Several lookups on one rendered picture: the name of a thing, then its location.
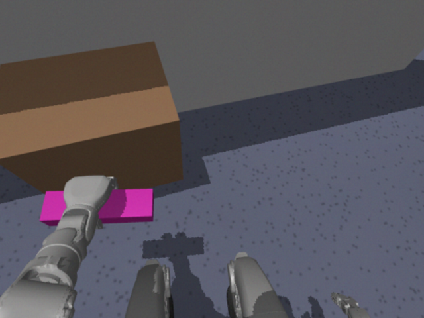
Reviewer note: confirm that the left robot hand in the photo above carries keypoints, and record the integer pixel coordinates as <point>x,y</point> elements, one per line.
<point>93,191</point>

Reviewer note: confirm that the left robot arm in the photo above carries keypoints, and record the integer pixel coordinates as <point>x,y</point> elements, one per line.
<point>45,287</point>

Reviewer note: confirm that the right robot hand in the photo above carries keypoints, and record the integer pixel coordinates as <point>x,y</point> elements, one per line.
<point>349,306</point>

